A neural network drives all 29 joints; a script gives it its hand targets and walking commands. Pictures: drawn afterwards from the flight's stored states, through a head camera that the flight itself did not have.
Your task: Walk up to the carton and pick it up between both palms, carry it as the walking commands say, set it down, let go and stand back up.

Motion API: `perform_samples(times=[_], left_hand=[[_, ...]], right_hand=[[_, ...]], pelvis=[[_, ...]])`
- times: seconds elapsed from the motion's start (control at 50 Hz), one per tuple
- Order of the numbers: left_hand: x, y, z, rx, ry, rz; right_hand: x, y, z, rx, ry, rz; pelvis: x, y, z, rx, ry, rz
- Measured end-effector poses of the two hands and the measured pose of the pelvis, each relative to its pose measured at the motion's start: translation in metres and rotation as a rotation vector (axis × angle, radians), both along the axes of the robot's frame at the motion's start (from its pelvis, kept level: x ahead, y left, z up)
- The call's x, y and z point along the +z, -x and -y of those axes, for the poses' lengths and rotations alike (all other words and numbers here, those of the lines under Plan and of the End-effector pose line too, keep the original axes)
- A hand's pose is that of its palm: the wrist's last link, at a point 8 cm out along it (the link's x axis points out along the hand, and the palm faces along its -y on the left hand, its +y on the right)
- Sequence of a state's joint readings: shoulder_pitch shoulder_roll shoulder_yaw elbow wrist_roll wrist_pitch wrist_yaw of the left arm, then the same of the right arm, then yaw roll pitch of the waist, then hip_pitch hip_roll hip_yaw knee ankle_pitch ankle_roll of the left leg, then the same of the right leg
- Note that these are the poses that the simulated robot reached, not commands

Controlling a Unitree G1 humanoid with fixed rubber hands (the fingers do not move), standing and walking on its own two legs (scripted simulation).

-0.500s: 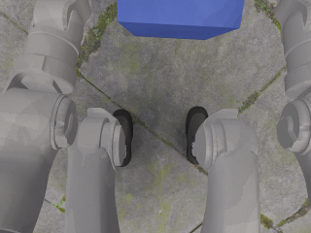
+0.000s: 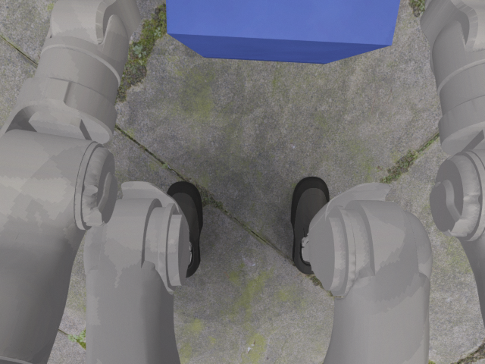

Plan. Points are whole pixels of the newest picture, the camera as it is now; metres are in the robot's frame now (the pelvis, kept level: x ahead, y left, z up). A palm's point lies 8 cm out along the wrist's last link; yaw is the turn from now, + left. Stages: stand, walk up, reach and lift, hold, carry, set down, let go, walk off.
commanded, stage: reach and lift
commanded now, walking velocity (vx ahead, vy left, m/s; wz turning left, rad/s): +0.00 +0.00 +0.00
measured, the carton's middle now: out of the picture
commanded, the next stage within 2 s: none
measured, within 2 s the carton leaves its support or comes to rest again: leaves its support in 1.40 s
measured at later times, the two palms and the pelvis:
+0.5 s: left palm out of the picture +0.56 +0.12 -0.18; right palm out of the picture +0.55 -0.19 -0.18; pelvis -0.01 +0.00 +0.01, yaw +0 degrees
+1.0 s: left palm out of the picture +0.57 +0.12 -0.18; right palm out of the picture +0.56 -0.19 -0.18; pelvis +0.00 +0.00 -0.01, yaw +0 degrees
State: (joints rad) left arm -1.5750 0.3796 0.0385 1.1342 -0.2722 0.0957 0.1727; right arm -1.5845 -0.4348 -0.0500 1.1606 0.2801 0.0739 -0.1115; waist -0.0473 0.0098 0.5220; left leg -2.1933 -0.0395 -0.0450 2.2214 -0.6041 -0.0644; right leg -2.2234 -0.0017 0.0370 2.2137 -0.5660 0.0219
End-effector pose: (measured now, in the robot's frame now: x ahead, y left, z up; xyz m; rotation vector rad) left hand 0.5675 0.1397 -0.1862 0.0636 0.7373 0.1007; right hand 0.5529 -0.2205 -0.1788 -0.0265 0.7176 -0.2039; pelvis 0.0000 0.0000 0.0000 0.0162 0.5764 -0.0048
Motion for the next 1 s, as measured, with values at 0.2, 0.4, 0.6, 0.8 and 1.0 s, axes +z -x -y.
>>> perform_samples(times=[0.2, 0.4, 0.6, 0.8, 1.0], left_hand=[[-0.001, 0.005, 0.014, -0.026, 0.033, -0.009], [-0.002, 0.010, 0.019, -0.022, 0.043, -0.008], [0.004, 0.002, 0.026, -0.045, 0.024, 0.000], [0.005, 0.001, 0.027, -0.047, 0.019, -0.006], [0.002, 0.002, 0.024, -0.055, 0.078, -0.009]], right_hand=[[-0.006, 0.010, -0.002, 0.017, -0.011, -0.030], [-0.002, 0.006, -0.027, 0.050, -0.023, -0.024], [-0.001, 0.000, -0.030, 0.050, -0.017, -0.009], [0.000, -0.002, -0.030, 0.058, -0.020, -0.018], [0.000, -0.004, -0.029, 0.092, -0.022, -0.035]], pelvis=[[0.004, 0.001, -0.001, -0.008, -0.005, -0.004], [0.003, 0.006, -0.002, -0.005, -0.003, -0.002], [0.009, 0.004, -0.004, -0.003, 0.000, -0.016], [0.006, 0.003, -0.004, 0.001, 0.001, -0.009], [-0.007, 0.002, -0.002, 0.002, 0.008, 0.004]])
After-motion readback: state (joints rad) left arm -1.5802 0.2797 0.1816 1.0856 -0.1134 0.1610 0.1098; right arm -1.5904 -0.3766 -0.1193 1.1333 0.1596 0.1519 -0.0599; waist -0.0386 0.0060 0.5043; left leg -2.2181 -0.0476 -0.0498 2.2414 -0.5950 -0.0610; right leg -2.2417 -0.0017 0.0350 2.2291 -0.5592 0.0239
